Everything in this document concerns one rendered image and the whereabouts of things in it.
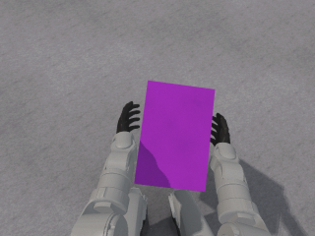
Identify robot left hand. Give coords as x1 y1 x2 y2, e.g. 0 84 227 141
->
116 101 141 134

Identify left robot thigh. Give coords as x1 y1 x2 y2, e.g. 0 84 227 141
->
123 192 148 236

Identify robot right hand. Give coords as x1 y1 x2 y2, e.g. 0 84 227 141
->
210 113 230 147

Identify robot left forearm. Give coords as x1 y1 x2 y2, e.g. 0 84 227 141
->
70 131 138 236

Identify robot right forearm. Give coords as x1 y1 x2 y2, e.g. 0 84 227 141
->
210 143 271 234

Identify robot left upper arm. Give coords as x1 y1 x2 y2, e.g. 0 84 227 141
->
71 212 129 236

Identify robot right upper arm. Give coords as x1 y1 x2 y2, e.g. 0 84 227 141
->
217 220 272 236

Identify left robot shin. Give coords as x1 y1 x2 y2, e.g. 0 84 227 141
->
129 188 143 231

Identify carton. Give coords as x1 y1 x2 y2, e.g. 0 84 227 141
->
134 80 216 192

